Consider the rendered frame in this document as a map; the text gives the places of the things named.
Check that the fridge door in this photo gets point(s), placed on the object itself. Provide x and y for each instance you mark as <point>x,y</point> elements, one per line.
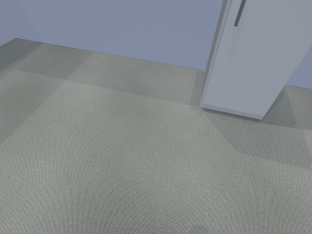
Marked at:
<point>256,58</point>

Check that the handle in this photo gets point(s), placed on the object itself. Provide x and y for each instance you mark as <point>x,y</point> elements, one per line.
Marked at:
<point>240,12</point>

